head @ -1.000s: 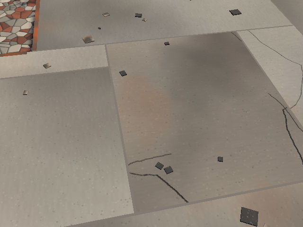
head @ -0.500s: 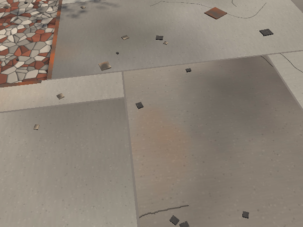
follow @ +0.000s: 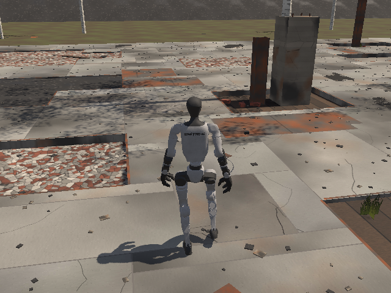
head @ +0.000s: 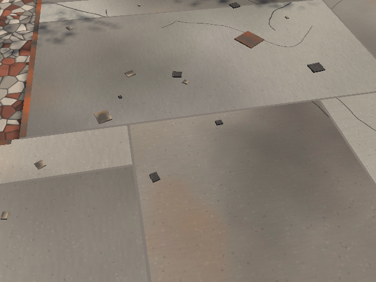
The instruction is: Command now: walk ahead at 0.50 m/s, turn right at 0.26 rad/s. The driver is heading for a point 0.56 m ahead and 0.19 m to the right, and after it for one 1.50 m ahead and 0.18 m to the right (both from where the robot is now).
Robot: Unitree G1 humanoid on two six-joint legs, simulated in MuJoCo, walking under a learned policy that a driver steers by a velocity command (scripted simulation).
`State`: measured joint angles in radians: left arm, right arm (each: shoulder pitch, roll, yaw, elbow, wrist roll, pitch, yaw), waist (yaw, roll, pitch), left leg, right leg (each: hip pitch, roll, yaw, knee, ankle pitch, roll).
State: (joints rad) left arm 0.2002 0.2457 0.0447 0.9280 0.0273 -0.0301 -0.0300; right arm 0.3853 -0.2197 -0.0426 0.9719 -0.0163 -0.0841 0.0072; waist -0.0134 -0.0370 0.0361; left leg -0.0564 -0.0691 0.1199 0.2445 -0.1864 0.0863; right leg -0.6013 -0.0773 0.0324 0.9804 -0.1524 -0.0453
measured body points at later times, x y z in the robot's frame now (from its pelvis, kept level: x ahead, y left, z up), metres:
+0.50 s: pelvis +0.26 -0.07 +0.00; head +0.29 -0.09 +0.44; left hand +0.37 +0.19 -0.13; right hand +0.32 -0.35 -0.13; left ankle +0.34 +0.11 -0.66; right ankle +0.26 -0.11 -0.75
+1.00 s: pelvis +0.49 -0.08 -0.01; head +0.54 -0.08 +0.44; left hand +0.66 +0.14 -0.16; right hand +0.48 -0.36 -0.13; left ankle +0.60 -0.05 -0.75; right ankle +0.39 -0.17 -0.67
